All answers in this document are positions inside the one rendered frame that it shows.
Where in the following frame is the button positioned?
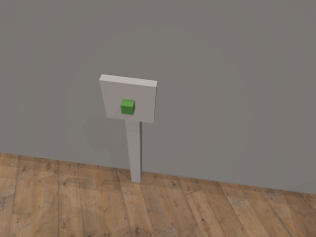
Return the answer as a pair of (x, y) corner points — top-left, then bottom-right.
(120, 99), (135, 116)

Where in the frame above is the panel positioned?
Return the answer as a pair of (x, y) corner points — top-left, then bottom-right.
(99, 74), (158, 183)

